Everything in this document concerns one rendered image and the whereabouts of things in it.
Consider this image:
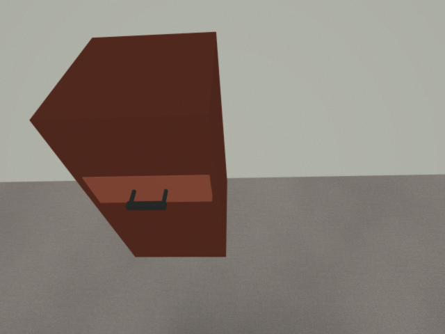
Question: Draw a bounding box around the cabinet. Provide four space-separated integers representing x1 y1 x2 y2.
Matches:
30 32 227 257

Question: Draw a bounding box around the drawer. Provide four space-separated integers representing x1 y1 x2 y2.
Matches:
82 175 213 203

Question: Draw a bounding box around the handle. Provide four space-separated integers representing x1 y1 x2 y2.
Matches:
126 189 168 210

